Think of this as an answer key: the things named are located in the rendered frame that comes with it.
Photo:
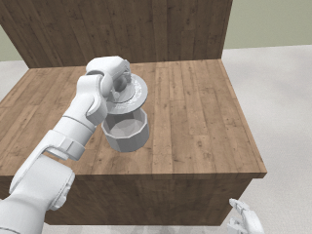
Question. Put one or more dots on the robot left upper arm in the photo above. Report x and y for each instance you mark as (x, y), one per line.
(44, 187)

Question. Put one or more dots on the lid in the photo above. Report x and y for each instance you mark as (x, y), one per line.
(130, 100)

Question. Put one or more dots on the pot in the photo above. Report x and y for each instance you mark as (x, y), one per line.
(126, 133)

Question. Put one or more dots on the right robot hand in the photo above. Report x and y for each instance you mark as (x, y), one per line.
(248, 224)

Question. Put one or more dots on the knob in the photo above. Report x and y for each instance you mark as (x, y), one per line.
(120, 84)

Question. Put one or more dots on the left robot hand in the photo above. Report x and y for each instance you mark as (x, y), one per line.
(116, 67)

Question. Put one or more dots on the left robot forearm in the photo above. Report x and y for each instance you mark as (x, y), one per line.
(68, 138)

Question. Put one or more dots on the table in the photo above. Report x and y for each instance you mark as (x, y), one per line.
(200, 152)

